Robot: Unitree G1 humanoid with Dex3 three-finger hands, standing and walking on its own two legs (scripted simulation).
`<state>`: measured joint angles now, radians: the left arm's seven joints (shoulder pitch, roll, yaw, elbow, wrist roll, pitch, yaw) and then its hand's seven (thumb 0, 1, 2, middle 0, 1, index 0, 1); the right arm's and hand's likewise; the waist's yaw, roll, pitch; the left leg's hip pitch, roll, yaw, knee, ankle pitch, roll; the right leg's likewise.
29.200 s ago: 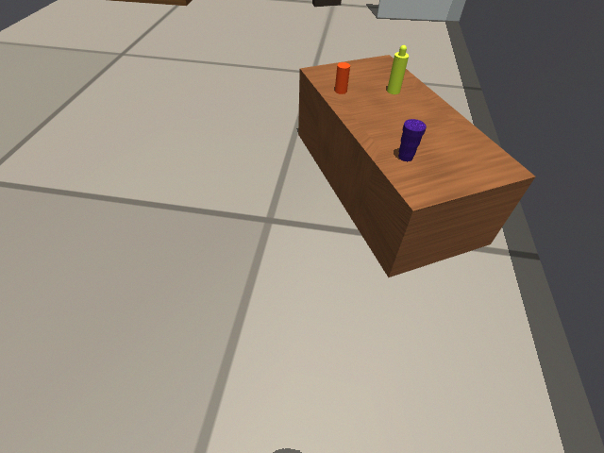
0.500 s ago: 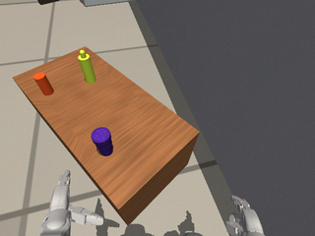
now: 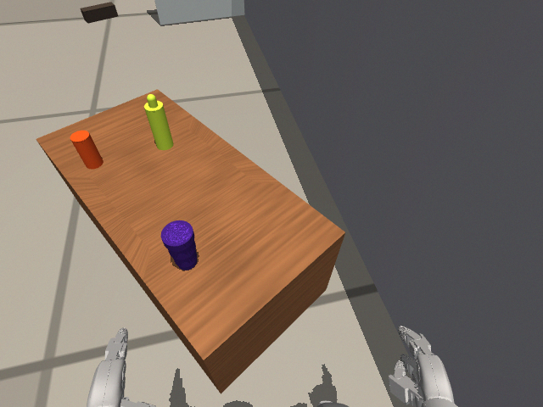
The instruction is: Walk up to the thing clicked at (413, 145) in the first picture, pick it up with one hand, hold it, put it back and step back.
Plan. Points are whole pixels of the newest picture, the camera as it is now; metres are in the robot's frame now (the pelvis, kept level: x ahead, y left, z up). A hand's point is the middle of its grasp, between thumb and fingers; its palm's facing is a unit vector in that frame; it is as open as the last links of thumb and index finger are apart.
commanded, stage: home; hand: left
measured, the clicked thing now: (182, 248) +0.53 +0.22 -0.26
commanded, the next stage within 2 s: stand in 1.50 s
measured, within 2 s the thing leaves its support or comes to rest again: neither
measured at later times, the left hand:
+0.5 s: hand (146, 391) +0.17 +0.19 -0.07, palm faces +0.11 -0.96 -0.27, open 17.4 cm
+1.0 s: hand (145, 384) +0.18 +0.19 -0.07, palm faces +0.11 -0.96 -0.27, open 17.3 cm
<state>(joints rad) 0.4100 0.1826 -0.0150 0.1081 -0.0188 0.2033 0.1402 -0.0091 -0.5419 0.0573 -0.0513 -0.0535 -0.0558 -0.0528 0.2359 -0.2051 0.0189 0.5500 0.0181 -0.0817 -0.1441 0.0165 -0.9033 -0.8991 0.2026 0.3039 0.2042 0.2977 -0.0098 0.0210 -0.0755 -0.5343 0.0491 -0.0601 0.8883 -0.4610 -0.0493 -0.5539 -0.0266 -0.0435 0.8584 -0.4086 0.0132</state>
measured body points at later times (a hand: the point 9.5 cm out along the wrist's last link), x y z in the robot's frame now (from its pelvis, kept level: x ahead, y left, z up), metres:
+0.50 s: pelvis +0.00 +0.01 -0.01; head +0.02 +0.01 +0.44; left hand +0.16 +0.24 -0.05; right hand +0.16 -0.23 -0.08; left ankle +0.00 +0.15 -0.70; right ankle +0.02 -0.13 -0.70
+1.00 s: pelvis +0.01 +0.01 -0.01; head +0.03 +0.02 +0.44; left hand +0.17 +0.24 -0.05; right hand +0.17 -0.23 -0.08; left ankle +0.00 +0.15 -0.70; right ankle +0.02 -0.13 -0.70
